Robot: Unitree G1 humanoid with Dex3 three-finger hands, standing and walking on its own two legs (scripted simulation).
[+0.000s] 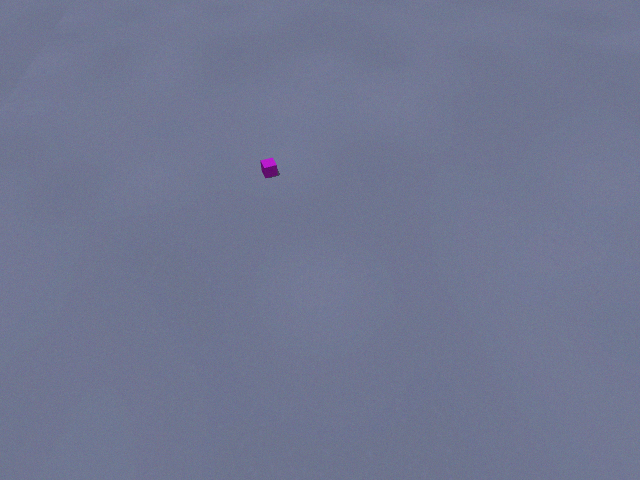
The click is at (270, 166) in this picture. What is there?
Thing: cube
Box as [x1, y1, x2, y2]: [260, 157, 277, 177]
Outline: 272,157 260,160 261,168 265,177 277,174 276,164
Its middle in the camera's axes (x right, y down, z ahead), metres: -0.24 -0.37 +1.91
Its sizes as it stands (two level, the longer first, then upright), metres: 0.063 0.063 0.063
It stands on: the floor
